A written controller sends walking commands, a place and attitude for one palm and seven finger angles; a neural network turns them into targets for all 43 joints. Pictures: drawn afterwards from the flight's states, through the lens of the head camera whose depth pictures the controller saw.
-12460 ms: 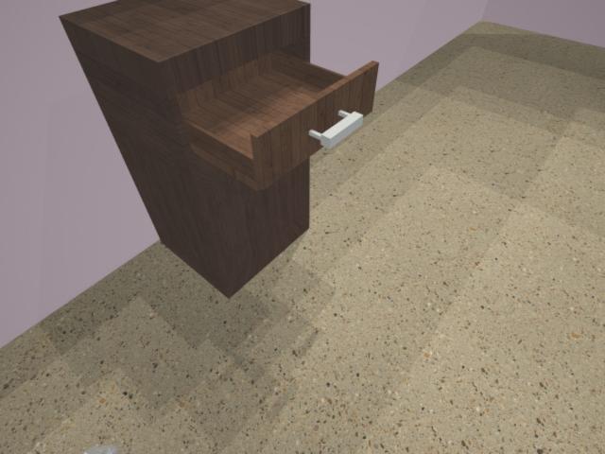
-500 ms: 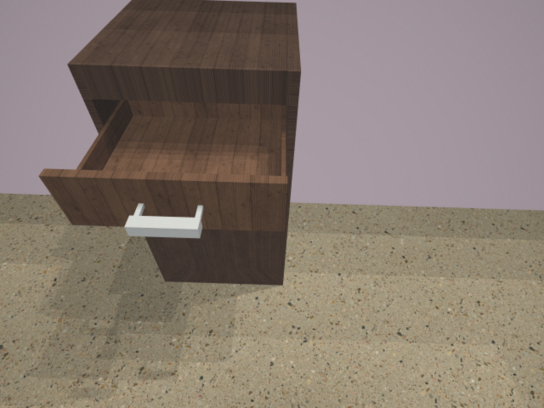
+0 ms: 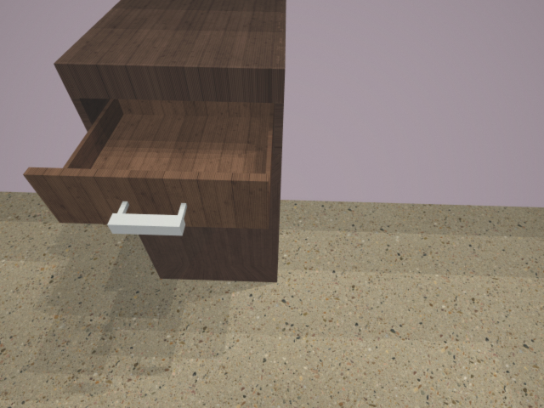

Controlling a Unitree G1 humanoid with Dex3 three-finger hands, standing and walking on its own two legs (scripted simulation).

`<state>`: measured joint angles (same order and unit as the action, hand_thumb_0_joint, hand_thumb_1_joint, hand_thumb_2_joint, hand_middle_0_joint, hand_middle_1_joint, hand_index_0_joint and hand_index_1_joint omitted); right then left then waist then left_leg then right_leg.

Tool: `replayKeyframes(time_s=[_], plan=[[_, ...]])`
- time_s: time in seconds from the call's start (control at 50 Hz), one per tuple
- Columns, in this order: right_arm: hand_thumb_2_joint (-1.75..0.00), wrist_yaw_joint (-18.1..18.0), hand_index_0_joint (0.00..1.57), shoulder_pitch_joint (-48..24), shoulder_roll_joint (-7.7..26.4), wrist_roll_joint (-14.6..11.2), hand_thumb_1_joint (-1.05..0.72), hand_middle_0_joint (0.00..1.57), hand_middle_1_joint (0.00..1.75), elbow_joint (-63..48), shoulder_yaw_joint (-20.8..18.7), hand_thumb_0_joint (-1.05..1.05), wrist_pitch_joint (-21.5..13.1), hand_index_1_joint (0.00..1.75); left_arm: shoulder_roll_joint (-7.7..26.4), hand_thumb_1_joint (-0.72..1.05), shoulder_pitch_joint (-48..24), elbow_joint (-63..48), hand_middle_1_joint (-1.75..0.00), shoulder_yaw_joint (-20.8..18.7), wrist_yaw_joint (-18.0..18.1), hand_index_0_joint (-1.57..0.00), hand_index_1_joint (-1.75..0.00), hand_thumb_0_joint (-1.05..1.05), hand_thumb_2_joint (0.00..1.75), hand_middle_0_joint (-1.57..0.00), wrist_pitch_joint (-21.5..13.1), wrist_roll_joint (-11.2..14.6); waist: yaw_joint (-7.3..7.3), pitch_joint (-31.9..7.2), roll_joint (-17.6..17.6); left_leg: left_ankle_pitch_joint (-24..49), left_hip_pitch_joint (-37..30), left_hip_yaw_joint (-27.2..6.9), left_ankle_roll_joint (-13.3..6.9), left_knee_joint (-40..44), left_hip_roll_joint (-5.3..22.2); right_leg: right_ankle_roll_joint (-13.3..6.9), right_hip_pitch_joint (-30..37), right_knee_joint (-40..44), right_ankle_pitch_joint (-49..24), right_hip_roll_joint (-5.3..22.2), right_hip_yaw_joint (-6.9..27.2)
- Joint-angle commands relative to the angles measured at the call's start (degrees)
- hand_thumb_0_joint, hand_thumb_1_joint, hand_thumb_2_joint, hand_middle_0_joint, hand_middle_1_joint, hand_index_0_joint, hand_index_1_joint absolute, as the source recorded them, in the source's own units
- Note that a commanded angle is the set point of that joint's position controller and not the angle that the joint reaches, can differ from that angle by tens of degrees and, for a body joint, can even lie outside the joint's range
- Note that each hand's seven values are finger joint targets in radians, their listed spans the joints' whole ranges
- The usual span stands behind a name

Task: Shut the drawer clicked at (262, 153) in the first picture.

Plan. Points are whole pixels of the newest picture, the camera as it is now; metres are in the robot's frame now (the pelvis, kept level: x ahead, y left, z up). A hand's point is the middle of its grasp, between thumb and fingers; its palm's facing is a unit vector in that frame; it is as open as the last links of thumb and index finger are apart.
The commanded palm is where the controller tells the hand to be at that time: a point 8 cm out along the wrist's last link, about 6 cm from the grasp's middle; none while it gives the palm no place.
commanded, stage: look again from close up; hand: left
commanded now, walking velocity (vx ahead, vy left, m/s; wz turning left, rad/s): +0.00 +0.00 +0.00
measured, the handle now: (150, 215) +0.44 +0.26 -0.01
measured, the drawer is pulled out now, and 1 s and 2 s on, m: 0.25 0.25 0.25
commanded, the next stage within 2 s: shuffle to correct the standing spot in 0.08 s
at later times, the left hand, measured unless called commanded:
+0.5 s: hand out of the picture -0.01 +0.17 -0.19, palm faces +0.09 -0.98 -0.15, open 7.4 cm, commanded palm none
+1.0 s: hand out of the picture +0.14 +0.26 -0.18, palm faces +0.08 -0.98 -0.20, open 7.3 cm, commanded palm none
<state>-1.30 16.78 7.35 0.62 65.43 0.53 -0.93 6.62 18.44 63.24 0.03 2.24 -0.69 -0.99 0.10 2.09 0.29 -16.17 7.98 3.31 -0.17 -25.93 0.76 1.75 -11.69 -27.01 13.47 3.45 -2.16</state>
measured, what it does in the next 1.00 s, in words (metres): walks ahead: left foot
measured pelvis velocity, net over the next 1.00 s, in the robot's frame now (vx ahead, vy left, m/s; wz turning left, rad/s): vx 0.11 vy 0.08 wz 0.03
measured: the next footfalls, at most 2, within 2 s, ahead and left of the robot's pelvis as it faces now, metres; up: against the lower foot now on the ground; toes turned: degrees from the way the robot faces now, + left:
left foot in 0.80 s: +0.15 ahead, +0.17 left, +0.00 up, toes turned +8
right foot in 1.10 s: +0.20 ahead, -0.03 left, +0.00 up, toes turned -1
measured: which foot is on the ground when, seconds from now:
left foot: down 0.00-0.62, up 0.64-0.78, down 0.80-1.00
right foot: down 0.00-0.80, up 0.82-1.00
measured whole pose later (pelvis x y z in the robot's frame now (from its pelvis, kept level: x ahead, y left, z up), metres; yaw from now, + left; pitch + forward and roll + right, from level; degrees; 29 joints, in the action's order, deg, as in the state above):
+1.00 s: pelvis +0.11 +0.08 +0.00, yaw +2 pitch +1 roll +1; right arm -1.5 19.4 7.0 2.2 60.7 0.1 -3.4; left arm 9.4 15.0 58.0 -3.3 1.6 -0.1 -1.3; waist 0.5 1.4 -1.7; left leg -14.0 13.9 7.2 -3.0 -27.2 -0.5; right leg -1.2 -26.7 -55.8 21.5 3.5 -4.6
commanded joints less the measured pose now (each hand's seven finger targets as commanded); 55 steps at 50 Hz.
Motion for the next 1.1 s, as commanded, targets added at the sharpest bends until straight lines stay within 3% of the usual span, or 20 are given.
replayKeyframes(time_s=[0.0,0.16,0.34,0.4,0.46,0.52,0.56,0.58,0.6,0.62,0.66,0.74,0.76,0.78,0.8,0.82,0.9,0.96,1.02,1.08], plan=[[-0.90,-0.25,0.20,3.95,4.07,-0.18,-0.90,0.20,0.30,-1.17,-0.92,0.00,-0.31,0.30,5.44,0.90,4.02,-1.40,-0.30,-0.96,0.14,-0.20,-0.30,0.00,0.90,-0.20,-0.94,0.07,0.00,2.78,-2.39,5.32,4.30,-3.37,-0.90,5.37,3.90,-2.95,-0.27,5.66,-5.33,3.15,3.86],[-0.90,-0.38,0.20,4.09,3.79,-0.21,-0.90,0.20,0.30,-0.71,-0.78,0.00,-0.46,0.30,5.25,0.90,4.49,-1.24,-0.30,-0.99,0.15,-0.20,-0.30,0.00,0.90,-0.20,-1.05,0.11,-0.30,2.59,-1.09,6.94,4.45,-3.52,-0.60,5.50,4.16,-3.02,0.74,5.78,-7.05,2.99,3.37],[-0.90,0.62,0.20,6.04,3.21,0.68,-0.90,0.20,0.30,-2.84,-1.51,0.00,0.75,0.30,8.84,0.90,6.29,-3.41,-0.30,-3.74,-0.25,-0.20,-0.30,0.00,0.90,-0.20,-0.09,-0.29,-0.82,6.92,-8.02,-7.05,10.68,1.49,-1.01,-5.83,-0.12,-8.21,-4.40,13.19,22.87,9.23,12.22],[-0.90,0.63,0.20,10.17,3.32,0.63,-0.90,0.20,0.30,-2.13,-1.32,0.00,-0.24,0.30,7.56,0.90,3.73,-4.71,-0.30,-3.90,-0.64,-0.20,-0.30,0.00,0.90,-0.20,-0.07,-0.40,0.80,6.66,-0.63,-4.02,5.23,-1.15,-1.77,1.56,1.22,-6.96,-7.51,4.58,16.20,4.91,5.51],[-0.90,-0.28,0.20,13.84,7.56,0.62,-0.90,0.20,0.30,-1.16,-1.85,0.00,-1.02,0.30,2.79,0.90,1.82,-6.08,-0.30,-2.76,-1.08,-0.20,-0.30,0.00,0.90,-0.20,-0.72,-0.92,1.36,6.61,12.87,3.41,1.49,-14.39,-7.89,9.95,11.87,-4.10,-12.65,-11.96,10.50,-2.32,-5.38],[-0.90,-0.73,0.20,11.46,6.35,0.64,-0.90,0.20,0.30,-1.90,-0.98,0.00,-1.46,0.30,2.02,0.90,2.33,-5.62,-0.30,-2.54,-1.42,-0.20,-0.30,0.00,0.90,-0.20,-1.61,-0.33,-0.56,5.26,7.31,25.26,0.55,-10.88,-9.59,3.93,11.36,-4.83,-8.75,-8.60,10.27,-1.48,-4.40],[-0.90,-0.72,0.20,6.83,5.54,0.01,-0.90,0.20,0.30,-4.11,-0.81,0.00,-1.97,0.30,5.16,0.90,11.63,-2.46,-0.30,-3.58,-1.25,-0.20,-0.30,0.00,0.90,-0.20,-2.40,-0.20,-4.83,-0.15,-1.16,19.37,13.02,-2.29,-5.09,-9.50,3.77,-7.30,11.74,-0.89,-10.46,4.67,4.45],[-0.90,-0.25,0.20,5.32,3.60,-0.09,-0.90,0.20,0.30,-5.75,-0.71,0.00,-2.36,0.30,9.89,0.90,17.12,-0.66,-0.30,-4.54,-0.84,-0.20,-0.30,0.00,0.90,-0.20,-2.62,-0.12,-6.03,-1.76,-11.22,-1.21,24.32,3.17,-1.95,-19.24,-1.13,-11.90,20.76,5.26,-20.47,16.56,17.32],[-0.90,-0.14,0.20,1.50,4.27,0.32,-0.90,0.20,0.30,-7.27,-1.26,0.00,-1.97,0.30,11.23,0.90,18.87,0.40,-0.30,-4.90,-0.47,-0.20,-0.30,0.00,0.90,-0.20,-2.79,0.01,-6.97,0.03,-15.21,-18.26,29.54,1.31,-0.81,-28.02,0.11,-16.38,20.59,7.77,-27.39,22.79,22.74],[-0.90,-0.06,0.20,-0.70,4.65,0.45,-0.90,0.20,0.30,-8.15,-1.78,0.00,-1.48,0.30,10.24,0.90,17.86,0.28,-0.30,-4.99,0.11,-0.20,-0.30,0.00,0.90,-0.20,-2.46,-0.36,-6.84,2.01,-12.82,-19.44,32.43,-1.66,-0.68,-32.20,2.33,-18.19,19.40,7.71,-27.45,24.16,22.00],[-0.90,1.04,0.20,-1.43,3.25,0.07,-0.90,0.20,0.30,-9.01,-2.14,0.00,-1.21,0.30,9.36,0.90,10.69,-2.25,-0.30,-4.69,0.25,-0.20,-0.30,0.00,0.90,-0.20,-1.86,-1.08,-3.65,4.79,-10.95,-17.76,28.26,-4.73,-1.28,-28.84,5.27,-15.40,9.07,7.95,-15.66,21.66,15.34],[-0.90,2.06,0.20,12.77,2.29,0.51,-0.90,0.20,0.30,-4.16,-2.20,0.00,-0.58,0.30,10.18,0.90,-1.27,-6.43,-0.30,-5.04,-0.89,-0.20,-0.30,0.00,0.90,-0.20,-0.74,-0.77,4.45,4.80,-3.18,0.25,-2.96,5.97,0.44,-7.05,-1.28,-7.03,-17.90,2.70,17.03,8.58,-1.39],[-0.90,1.61,0.20,16.59,5.37,1.00,-0.90,0.20,0.30,-3.25,-2.99,0.00,-0.68,0.30,8.16,0.90,-1.60,-7.27,-0.30,-4.69,-1.21,-0.20,-0.30,0.00,0.90,-0.20,-0.06,-0.64,5.38,5.65,6.46,-8.29,-2.35,-0.75,-0.01,-1.25,2.10,-5.58,-20.20,-8.20,20.20,4.48,-4.10],[-0.90,0.95,0.20,19.71,10.41,1.77,-0.90,0.20,0.30,-3.48,-4.10,0.00,-1.02,0.30,4.74,0.90,-0.49,-8.75,-0.30,-4.32,-1.43,-0.20,-0.30,0.00,0.90,-0.20,0.23,-0.28,5.83,5.38,18.91,-19.76,-0.32,-21.54,-5.54,12.10,14.48,-2.96,-24.92,-24.68,24.01,-2.25,-8.47],[-0.90,0.40,0.20,19.61,12.01,1.78,-0.90,0.20,0.30,-4.04,-4.38,0.00,-0.93,0.30,3.79,0.90,-2.75,-10.81,-0.30,-4.07,-1.59,-0.20,-0.30,0.00,0.90,-0.20,-0.27,-0.32,5.72,5.39,13.29,-24.78,1.38,-32.48,-11.94,18.55,20.31,-4.43,-27.86,-35.81,22.75,-2.16,-3.39],[-0.90,0.51,0.20,17.20,12.68,1.89,-0.90,0.20,0.30,-4.86,-4.47,0.00,-1.23,0.30,3.36,0.90,-3.48,-11.41,-0.30,-3.78,-1.44,-0.20,-0.30,0.00,0.90,-0.20,-0.70,-0.66,4.51,3.65,9.29,-24.37,2.59,-36.50,-14.58,18.38,22.53,-5.45,-29.44,-44.04,20.10,-0.86,-0.48],[-0.90,-0.32,0.20,5.65,5.79,1.34,-0.90,0.20,0.30,-7.12,-1.82,0.00,-3.28,0.30,1.71,0.90,-0.02,-7.66,-0.30,-2.82,-1.85,-0.20,-0.30,0.00,0.90,-0.20,-0.79,-0.56,-0.58,1.95,3.72,13.47,6.66,-13.48,-11.06,13.41,15.31,-3.05,-21.12,-36.28,6.93,2.83,0.89],[-0.90,-1.01,0.20,3.99,6.01,1.14,-0.90,0.20,0.30,-6.57,-1.10,0.00,-3.23,0.30,0.41,0.90,1.87,-6.41,-0.30,-1.62,-0.90,-0.20,-0.30,0.00,0.90,-0.20,-0.04,0.24,-1.35,-2.36,4.76,38.07,4.70,-5.13,-10.10,8.01,13.86,-1.98,-9.13,-19.04,6.05,0.56,-0.31],[-0.90,-1.28,0.20,3.46,6.31,0.59,-0.90,0.20,0.30,-5.70,-1.51,0.00,-1.91,0.30,2.35,0.90,2.05,-5.80,-0.30,-1.69,-0.36,-0.20,-0.30,0.00,0.90,-0.20,0.04,0.26,-1.55,-2.25,2.60,34.08,4.82,-5.20,-7.96,4.85,13.35,-1.67,-1.62,-5.36,-1.68,-0.47,-0.78],[-0.90,-1.04,0.20,4.01,4.36,-0.16,-0.90,0.20,0.30,-6.31,-2.05,0.00,-0.90,0.30,7.51,0.90,1.15,-6.67,-0.30,-2.28,-0.22,-0.20,-0.30,0.00,0.90,-0.20,-0.37,0.00,-0.28,-1.44,-2.03,13.84,8.15,-2.50,-1.97,1.32,5.64,-4.42,1.31,-0.63,-25.45,5.37,8.01]])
